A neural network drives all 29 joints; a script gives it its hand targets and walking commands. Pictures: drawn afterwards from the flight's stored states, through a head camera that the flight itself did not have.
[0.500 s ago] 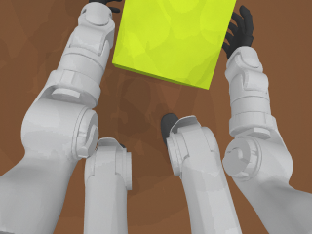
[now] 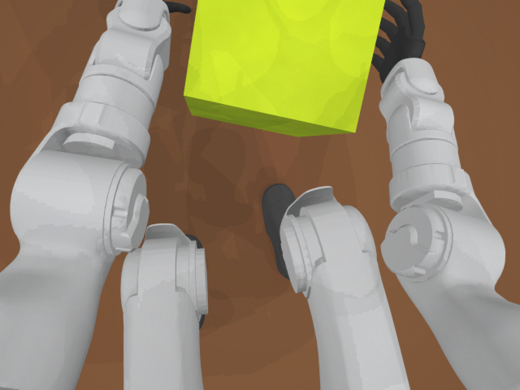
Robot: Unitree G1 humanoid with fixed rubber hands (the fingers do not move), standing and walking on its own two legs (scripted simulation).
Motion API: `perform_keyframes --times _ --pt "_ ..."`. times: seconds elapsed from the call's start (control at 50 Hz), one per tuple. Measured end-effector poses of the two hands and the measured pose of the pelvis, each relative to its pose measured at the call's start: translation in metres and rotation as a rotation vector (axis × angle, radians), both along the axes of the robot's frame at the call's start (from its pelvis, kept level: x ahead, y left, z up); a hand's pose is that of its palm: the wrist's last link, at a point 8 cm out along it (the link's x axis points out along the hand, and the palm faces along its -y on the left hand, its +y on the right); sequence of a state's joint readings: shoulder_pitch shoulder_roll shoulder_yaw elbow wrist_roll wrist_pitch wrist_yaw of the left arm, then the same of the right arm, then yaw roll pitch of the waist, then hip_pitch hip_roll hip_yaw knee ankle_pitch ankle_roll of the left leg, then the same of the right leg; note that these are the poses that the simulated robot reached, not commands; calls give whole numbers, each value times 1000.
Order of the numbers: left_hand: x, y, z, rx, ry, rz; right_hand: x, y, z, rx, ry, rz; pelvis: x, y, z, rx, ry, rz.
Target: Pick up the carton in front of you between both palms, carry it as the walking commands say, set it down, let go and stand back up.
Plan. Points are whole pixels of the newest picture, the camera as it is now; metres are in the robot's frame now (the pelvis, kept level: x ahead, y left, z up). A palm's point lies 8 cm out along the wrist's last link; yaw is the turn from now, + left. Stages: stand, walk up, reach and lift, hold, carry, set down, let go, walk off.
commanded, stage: set down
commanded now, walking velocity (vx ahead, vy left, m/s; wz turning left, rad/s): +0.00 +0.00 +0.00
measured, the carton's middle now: (268, 55) +0.51 -0.12 -0.26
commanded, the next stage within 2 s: let go in 1.62 s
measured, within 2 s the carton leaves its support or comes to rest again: neither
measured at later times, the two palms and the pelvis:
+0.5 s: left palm (136, 18) +0.56 +0.05 -0.20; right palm (402, 93) +0.42 -0.29 -0.19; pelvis +0.00 +0.00 +0.00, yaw -1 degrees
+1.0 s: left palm out of the picture +0.59 +0.04 -0.03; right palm (502, 68) +0.43 -0.31 -0.05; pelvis -0.01 -0.02 +0.06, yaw -2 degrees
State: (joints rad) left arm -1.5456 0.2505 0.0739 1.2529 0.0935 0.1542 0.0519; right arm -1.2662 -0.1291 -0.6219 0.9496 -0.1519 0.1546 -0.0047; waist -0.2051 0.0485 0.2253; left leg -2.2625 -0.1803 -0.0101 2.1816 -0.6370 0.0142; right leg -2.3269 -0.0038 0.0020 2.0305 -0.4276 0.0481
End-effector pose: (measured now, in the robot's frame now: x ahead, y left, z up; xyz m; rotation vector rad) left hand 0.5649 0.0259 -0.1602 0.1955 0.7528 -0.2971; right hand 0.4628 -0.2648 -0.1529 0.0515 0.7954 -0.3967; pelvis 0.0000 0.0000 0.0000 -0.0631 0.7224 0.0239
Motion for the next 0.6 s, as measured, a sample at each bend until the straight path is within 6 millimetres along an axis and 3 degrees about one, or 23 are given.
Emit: perform_keyframes --times 0.32,0.4,0.5,0.6 --pt "0 3 -7 -37 -35 -34 -2 0 -6 2 -19 -15 1 10 -5 -14 -6 1" --pt "0 8 -17 -16 -46 -23 -14 -1 -22 -4 41 -21 0 7 -5 -10 -16 -1" --pt "-2 27 -43 31 -16 16 -38 -28 -40 -40 88 -104 0 1 -5 -8 -21 -4" --pt "1 22 -48 15 -46 8 -33 -57 -42 -72 22 -133 0 -6 -9 1 -27 -9"
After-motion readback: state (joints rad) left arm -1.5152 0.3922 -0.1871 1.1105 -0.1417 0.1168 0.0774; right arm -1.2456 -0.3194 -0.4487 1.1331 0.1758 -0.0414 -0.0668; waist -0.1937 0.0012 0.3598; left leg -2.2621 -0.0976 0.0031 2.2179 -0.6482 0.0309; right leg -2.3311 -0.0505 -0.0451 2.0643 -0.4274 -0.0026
